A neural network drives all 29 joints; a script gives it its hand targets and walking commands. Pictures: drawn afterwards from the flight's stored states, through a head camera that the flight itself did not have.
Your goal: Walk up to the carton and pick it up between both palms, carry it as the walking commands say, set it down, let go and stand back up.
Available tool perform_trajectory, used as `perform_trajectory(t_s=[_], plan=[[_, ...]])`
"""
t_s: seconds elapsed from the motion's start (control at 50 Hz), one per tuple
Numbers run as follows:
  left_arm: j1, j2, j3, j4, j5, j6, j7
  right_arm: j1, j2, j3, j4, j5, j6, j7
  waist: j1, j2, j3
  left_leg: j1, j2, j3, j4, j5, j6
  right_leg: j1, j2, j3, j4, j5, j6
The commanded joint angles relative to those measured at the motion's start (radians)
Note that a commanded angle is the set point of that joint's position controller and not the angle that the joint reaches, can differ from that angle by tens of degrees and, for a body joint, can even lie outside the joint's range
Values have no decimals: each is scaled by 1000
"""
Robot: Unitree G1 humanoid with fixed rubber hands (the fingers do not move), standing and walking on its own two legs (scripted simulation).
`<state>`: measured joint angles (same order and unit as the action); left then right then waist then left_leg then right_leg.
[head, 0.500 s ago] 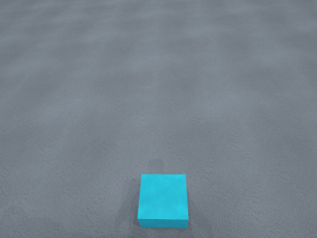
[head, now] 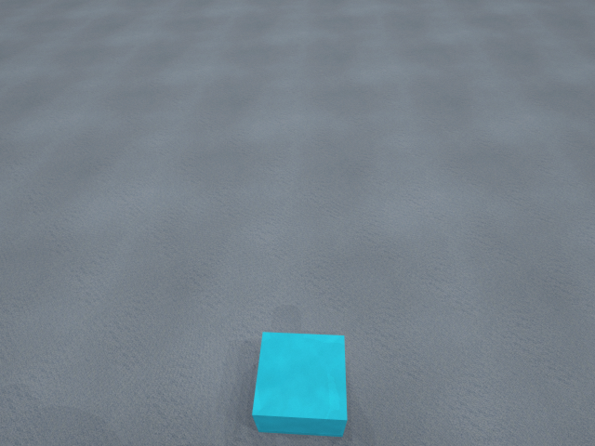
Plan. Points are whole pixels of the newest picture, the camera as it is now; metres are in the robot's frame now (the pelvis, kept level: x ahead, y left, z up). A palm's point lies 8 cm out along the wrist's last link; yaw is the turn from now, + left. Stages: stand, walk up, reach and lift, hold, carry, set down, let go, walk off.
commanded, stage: stand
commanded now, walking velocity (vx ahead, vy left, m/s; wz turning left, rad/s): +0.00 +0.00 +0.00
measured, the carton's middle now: (301, 383) +0.45 +0.03 -0.69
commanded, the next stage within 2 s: reach and lift in 0.24 s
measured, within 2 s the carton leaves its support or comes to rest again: neither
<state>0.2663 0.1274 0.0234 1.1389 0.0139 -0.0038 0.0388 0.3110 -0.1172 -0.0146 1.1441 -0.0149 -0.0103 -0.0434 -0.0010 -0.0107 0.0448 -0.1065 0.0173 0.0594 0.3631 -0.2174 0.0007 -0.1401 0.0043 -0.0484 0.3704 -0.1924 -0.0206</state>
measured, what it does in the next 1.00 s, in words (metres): lowers itself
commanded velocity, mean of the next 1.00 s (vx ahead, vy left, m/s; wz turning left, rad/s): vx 0.00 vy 0.00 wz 0.00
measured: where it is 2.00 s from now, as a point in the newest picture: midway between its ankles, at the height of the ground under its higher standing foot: outside the picture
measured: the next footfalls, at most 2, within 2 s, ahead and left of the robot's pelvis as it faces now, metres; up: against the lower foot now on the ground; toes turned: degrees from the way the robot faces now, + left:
none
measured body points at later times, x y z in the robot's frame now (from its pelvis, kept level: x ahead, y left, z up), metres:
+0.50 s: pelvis -0.01 +0.01 -0.03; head +0.03 +0.01 +0.42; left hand +0.16 +0.26 -0.14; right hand +0.17 -0.22 -0.14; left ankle -0.01 +0.12 -0.75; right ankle +0.01 -0.10 -0.75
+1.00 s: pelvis -0.05 +0.00 -0.08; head +0.07 +0.00 +0.36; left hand +0.19 +0.25 -0.18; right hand +0.19 -0.20 -0.19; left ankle -0.01 +0.12 -0.75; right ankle +0.01 -0.11 -0.75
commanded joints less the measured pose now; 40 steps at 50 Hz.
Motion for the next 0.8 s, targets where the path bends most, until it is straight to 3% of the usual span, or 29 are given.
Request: perform_trajectory(t_s=[0.0, 0.22, 0.24, 0.26, 0.28, 0.3, 0.34, 0.36, 0.38, 0.42, 0.44, 0.46, 0.56, 0.64, 0.74, 0.78], plan=[[57, 65, 8, -10, -1, -3, 4, 84, -73, -10, -1, -1, -4, -3, -2, 16, 49, -67, 97, -96, -79, 80, 21, -6, -103, 111, -68, 54, 6], [70, 73, 2, -11, -2, -4, 8, 126, -68, -7, 8, -5, -5, -4, -5, 8, 57, -80, 87, -101, -79, 59, 29, -13, -104, 108, -62, 56, 5], [-281, 170, -75, -362, -174, 41, -18, -225, -278, 114, -343, 185, 22, 6, 105, -3, -192, -393, -33, -16, 156, -290, 93, -249, -17, 79, 165, -338, -74], [-632, 164, -52, -676, -108, 124, 2, -576, -185, 68, -694, 199, 110, -13, 54, -5, -241, -433, -1, -54, 245, -290, 61, -332, -51, 76, 215, -291, -82], [-557, 194, -19, -603, -62, 205, 16, -631, -225, 37, -652, 164, 204, -21, 29, 16, -199, -448, 17, -62, 233, -299, 51, -333, -57, 32, 223, -314, -69], [-474, 214, -39, -560, -73, 294, 10, -528, -243, 28, -643, 151, 299, -10, 6, 13, -160, -449, 18, -20, 203, -350, 41, -361, -45, 5, 197, -367, -61], [-329, 219, -48, -489, -98, 507, -20, -390, -237, 0, -518, 127, 534, 25, 11, 64, -56, -554, 36, -26, 129, -461, 69, -231, -7, -20, 249, -350, -62], [-279, 194, -45, -489, -86, 593, -19, -320, -219, -1, -488, 117, 624, 28, 20, 77, -42, -606, 44, -49, 123, -433, 76, -209, 4, -13, 272, -270, -60], [-210, 194, -38, -498, -68, 664, -12, -229, -209, 15, -485, 117, 701, 30, 7, 64, -55, -595, 53, -79, 143, -331, 80, -198, 11, 6, 289, -132, -51], [-65, 177, -30, -505, -80, 754, -14, -93, -185, 52, -509, 130, 796, 40, -29, 46, -193, -465, 38, -127, 234, 32, 87, -188, 34, 50, 306, 121, -49], [-32, 150, -32, -557, -82, 758, -27, -51, -154, 53, -529, 126, 794, 49, -31, 33, -236, -388, 9, -142, 268, 198, 78, -200, 28, 78, 284, 213, -58], [-25, 127, -33, -618, -79, 743, -39, -52, -140, 42, -557, 116, 773, 58, -29, 34, -250, -351, -11, -149, 280, 286, 72, -218, 26, 91, 276, 271, -62], [-136, 142, 40, -788, 24, 605, -89, -202, -129, -76, -811, -31, 626, 69, -22, 15, -240, -425, -25, -114, 299, 197, 37, -287, 12, 95, 303, 265, -30], [-259, 188, 82, -869, 40, 488, -103, -285, -103, -106, -906, -22, 517, 68, -8, 42, -374, -453, -41, -93, 425, 239, 11, -351, 0, 84, 443, 223, 10], [-243, 180, 74, -800, 6, 479, -115, -247, -102, -83, -866, 13, 510, 38, -21, 36, -429, -447, -49, -85, 495, 198, 8, -415, 2, 51, 512, 132, 21], [-267, 177, 76, -771, 2, 484, -120, -267, -91, -85, -844, 17, 517, 31, -27, 47, -391, -491, -40, -90, 483, 99, 13, -440, 8, 43, 513, 33, 19]])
